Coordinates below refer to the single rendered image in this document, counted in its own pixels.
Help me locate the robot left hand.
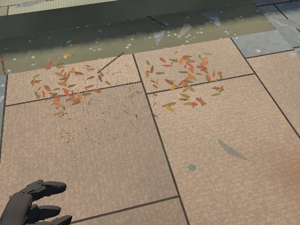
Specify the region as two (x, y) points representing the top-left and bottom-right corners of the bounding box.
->
(0, 179), (72, 225)

